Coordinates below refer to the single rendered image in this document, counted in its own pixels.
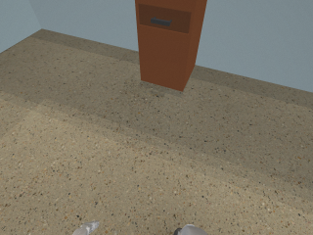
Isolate left robot hand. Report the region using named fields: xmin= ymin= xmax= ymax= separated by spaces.
xmin=72 ymin=220 xmax=100 ymax=235

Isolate cabinet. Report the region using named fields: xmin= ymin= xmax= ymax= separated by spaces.
xmin=135 ymin=0 xmax=207 ymax=92

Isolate drawer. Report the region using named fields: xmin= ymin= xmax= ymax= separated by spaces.
xmin=138 ymin=3 xmax=192 ymax=34

